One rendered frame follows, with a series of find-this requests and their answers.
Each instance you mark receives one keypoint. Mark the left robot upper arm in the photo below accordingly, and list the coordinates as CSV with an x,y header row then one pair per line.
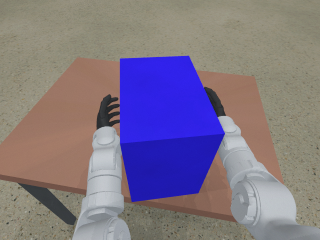
x,y
112,228

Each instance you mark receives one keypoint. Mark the right robot upper arm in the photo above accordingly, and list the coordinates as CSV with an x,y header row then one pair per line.
x,y
267,209

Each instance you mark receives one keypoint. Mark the carton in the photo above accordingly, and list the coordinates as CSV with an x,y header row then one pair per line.
x,y
169,131

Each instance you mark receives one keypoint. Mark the right robot forearm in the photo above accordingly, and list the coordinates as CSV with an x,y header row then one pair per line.
x,y
238,159

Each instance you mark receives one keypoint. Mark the robot right hand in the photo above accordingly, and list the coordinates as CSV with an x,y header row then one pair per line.
x,y
215,102

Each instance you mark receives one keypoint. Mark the left robot forearm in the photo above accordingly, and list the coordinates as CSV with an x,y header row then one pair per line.
x,y
104,197

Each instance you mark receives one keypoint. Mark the robot left hand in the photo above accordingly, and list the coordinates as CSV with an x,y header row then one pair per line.
x,y
103,116

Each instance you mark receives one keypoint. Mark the table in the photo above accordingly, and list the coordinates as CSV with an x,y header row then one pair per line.
x,y
51,147

